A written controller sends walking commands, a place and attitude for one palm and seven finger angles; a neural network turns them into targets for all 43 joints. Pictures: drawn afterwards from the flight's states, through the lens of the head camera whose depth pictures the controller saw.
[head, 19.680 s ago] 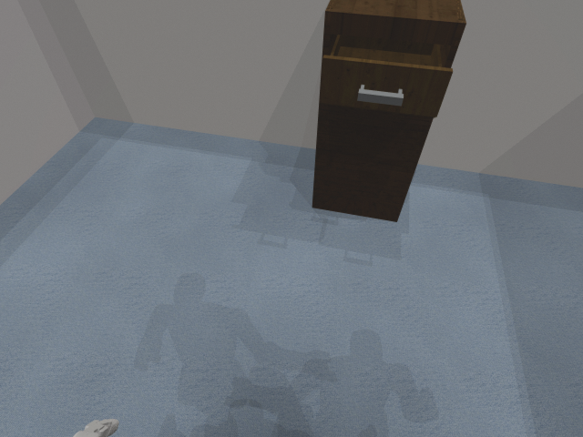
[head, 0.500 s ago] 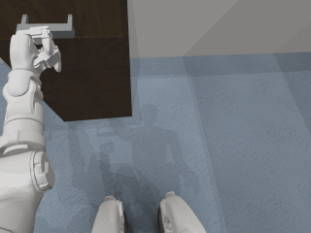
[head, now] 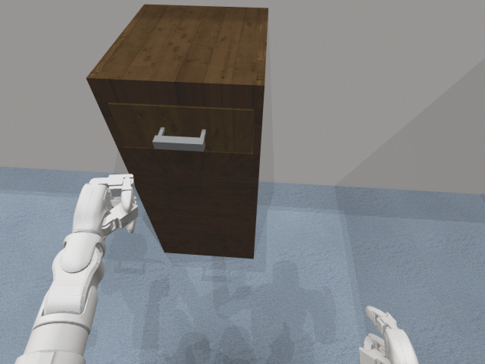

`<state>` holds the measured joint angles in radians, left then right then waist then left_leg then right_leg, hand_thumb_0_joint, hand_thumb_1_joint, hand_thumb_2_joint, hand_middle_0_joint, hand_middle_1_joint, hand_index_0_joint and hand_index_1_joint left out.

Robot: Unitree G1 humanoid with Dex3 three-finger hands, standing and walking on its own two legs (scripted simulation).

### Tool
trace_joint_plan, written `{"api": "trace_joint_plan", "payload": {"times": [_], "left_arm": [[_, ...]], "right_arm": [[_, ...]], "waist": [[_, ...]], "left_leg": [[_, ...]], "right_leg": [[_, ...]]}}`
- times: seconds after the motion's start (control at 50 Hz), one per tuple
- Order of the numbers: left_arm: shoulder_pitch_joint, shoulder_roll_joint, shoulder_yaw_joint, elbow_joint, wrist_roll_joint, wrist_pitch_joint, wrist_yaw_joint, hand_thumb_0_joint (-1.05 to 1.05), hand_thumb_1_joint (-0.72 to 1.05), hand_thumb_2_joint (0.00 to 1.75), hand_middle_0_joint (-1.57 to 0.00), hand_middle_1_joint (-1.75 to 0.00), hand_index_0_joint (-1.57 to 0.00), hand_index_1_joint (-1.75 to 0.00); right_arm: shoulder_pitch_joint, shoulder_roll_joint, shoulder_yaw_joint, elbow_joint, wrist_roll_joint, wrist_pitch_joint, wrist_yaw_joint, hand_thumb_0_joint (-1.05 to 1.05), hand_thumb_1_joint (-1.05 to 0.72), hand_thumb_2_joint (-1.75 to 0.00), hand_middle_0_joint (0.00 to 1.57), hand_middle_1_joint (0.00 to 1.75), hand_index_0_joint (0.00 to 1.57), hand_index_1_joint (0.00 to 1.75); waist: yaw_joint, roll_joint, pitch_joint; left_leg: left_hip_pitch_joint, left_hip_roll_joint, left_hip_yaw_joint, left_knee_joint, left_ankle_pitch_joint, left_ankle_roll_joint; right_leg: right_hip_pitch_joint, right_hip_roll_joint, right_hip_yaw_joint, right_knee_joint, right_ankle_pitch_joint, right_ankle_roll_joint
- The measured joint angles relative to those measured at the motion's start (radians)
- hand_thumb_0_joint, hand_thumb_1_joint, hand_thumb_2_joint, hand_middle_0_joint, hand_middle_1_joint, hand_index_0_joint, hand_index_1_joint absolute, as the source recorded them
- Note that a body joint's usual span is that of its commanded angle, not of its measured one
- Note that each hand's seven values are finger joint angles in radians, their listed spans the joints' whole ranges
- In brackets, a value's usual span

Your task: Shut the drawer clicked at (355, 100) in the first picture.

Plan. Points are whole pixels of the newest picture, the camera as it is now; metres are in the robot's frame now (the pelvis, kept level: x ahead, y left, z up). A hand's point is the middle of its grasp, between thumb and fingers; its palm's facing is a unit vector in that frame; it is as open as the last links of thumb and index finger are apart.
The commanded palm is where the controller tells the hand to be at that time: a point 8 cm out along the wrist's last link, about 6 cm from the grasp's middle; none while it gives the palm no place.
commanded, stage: draw the hand back to the body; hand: left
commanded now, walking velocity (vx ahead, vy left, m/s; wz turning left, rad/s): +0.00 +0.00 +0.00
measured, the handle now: (181, 137) +0.63 +0.18 -0.02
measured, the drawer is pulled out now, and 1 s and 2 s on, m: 0.00 0.00 0.00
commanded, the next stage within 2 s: step back with the hand held close in 0.74 s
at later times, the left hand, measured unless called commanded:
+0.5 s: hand (41, 266) +0.20 +0.23 +0.17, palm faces +0.36 -0.86 -0.36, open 3.2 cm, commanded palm +0.14 +0.28 +0.19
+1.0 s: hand (14, 288) +0.17 +0.23 +0.19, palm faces +0.38 -0.81 -0.44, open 3.2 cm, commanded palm +0.11 +0.28 +0.20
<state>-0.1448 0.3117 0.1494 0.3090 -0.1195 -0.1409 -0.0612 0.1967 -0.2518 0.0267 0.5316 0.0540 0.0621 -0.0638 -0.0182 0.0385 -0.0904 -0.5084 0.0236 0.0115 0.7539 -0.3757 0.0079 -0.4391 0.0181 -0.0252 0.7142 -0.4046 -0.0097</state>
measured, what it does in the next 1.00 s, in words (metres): stands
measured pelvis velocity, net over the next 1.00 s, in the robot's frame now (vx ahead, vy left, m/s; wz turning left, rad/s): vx -0.01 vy -0.01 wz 0.02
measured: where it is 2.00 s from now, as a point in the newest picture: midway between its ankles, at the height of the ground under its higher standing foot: outside the picture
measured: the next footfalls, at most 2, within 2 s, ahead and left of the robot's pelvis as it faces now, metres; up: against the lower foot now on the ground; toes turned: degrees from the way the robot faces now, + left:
none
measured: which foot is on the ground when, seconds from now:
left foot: down 0.00-1.00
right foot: down 0.00-1.00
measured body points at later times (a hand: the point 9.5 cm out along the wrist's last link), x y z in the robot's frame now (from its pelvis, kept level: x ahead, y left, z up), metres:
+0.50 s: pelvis +0.00 +0.00 +0.03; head -0.02 -0.03 +0.48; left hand +0.18 +0.28 +0.19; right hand +0.20 -0.21 -0.06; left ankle +0.00 +0.11 -0.71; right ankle -0.03 -0.12 -0.71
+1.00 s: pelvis -0.01 -0.01 +0.03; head -0.02 -0.03 +0.48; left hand +0.14 +0.27 +0.21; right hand +0.18 -0.23 -0.05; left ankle +0.00 +0.11 -0.71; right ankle -0.03 -0.12 -0.71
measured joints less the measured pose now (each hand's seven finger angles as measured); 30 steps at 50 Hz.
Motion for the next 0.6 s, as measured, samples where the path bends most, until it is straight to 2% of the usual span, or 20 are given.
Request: {"api": "trace_joint_plan", "payload": {"times": [0.08, 0.18, 0.36, 0.6], "left_arm": [[0.078, -0.01, -0.014, -0.085, 0.029, 0.058, 0.083, 0.02, 0.89, 0.9, -1.41, -1.6, -1.4, -1.6], [0.177, -0.012, -0.008, -0.216, 0.042, 0.096, 0.132, 0.02, 0.89, 0.9, -1.4, -1.6, -1.4, -1.6], [0.412, -0.011, 0.026, -0.496, 0.046, 0.095, 0.142, 0.02, 0.89, 0.9, -1.41, -1.6, -1.4, -1.6], [0.682, 0.021, 0.132, -0.772, 0.048, 0.051, 0.147, 0.02, 0.89, 0.9, -1.41, -1.6, -1.4, -1.6]], "right_arm": [[-0.03, 0.016, 0.022, 0.009, -0.003, 0.0, -0.023, 0.01, -0.91, -0.89, 0.2, 0.3, 0.2, 0.3], [-0.042, 0.028, 0.04, 0.024, -0.014, -0.026, -0.032, 0.01, -0.91, -0.89, 0.2, 0.3, 0.2, 0.3], [-0.033, 0.031, 0.042, 0.056, -0.039, -0.065, -0.02, 0.01, -0.91, -0.89, 0.2, 0.3, 0.2, 0.3], [-0.005, 0.022, 0.013, 0.079, -0.053, -0.121, -0.016, 0.02, -0.91, -0.89, 0.2, 0.3, 0.2, 0.3]], "waist": [[0.021, 0.001, 0.029], [0.041, 0.007, 0.06], [0.062, 0.022, 0.086], [0.083, 0.043, 0.091]], "left_leg": [[0.106, -0.009, 0.002, -0.097, 0.044, 0.002], [0.22, -0.015, 0.001, -0.197, 0.087, 0.002], [0.353, -0.02, 0.005, -0.313, 0.133, 0.002], [0.392, -0.011, -0.003, -0.332, 0.143, -0.005]], "right_leg": [[0.104, -0.007, 0.001, -0.091, 0.04, 0.001], [0.219, -0.012, 0.0, -0.191, 0.082, 0.002], [0.35, -0.015, 0.004, -0.306, 0.129, 0.003], [0.399, -0.005, -0.004, -0.345, 0.148, -0.003]]}}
